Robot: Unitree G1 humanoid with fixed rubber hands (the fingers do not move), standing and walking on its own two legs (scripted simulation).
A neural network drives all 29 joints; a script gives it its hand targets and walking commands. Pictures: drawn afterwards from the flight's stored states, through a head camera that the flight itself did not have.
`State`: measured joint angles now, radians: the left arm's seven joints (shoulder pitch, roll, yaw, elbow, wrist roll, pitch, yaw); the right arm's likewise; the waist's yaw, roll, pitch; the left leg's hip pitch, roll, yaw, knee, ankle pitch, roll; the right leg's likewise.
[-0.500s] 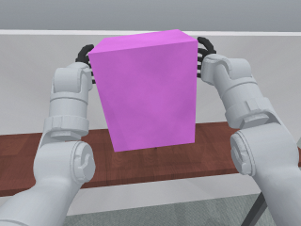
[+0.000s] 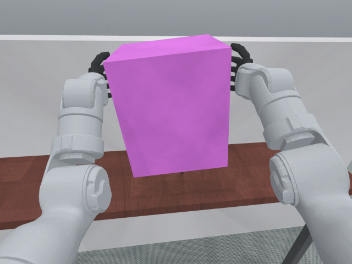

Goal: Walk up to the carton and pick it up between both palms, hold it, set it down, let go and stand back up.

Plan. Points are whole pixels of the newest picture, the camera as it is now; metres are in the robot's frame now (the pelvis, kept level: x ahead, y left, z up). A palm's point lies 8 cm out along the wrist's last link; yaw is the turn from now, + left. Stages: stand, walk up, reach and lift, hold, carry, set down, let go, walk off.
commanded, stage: hold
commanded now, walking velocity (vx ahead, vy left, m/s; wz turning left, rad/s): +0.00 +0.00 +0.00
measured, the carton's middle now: (172, 102) +0.39 +0.00 +0.27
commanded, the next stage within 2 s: set down in 2.00 s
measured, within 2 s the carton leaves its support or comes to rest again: neither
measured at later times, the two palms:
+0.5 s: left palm (97, 84) +0.37 +0.16 +0.32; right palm (242, 76) +0.36 -0.14 +0.34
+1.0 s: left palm (97, 84) +0.37 +0.16 +0.32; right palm (242, 76) +0.36 -0.14 +0.34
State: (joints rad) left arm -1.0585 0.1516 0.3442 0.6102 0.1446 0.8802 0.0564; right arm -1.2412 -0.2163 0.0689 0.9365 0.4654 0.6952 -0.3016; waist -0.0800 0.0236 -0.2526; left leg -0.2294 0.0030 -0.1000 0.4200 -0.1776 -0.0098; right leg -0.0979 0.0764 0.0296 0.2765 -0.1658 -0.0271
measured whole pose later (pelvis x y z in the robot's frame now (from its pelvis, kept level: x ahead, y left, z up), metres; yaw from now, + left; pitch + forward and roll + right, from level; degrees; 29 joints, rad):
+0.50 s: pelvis +0.00 +0.00 +0.00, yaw +0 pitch -1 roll -2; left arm -1.06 0.15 0.34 0.61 0.14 0.88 0.06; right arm -1.24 -0.22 0.07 0.94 0.47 0.70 -0.30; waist -0.08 0.02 -0.25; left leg -0.23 0.00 -0.10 0.42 -0.18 -0.01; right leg -0.10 0.08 0.03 0.28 -0.17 -0.03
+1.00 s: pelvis +0.00 +0.00 +0.00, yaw +0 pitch -1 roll -2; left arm -1.06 0.15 0.34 0.61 0.14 0.88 0.06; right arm -1.24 -0.22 0.07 0.94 0.47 0.70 -0.30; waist -0.08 0.02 -0.25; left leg -0.23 0.00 -0.10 0.42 -0.18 -0.01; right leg -0.10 0.08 0.03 0.28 -0.17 -0.03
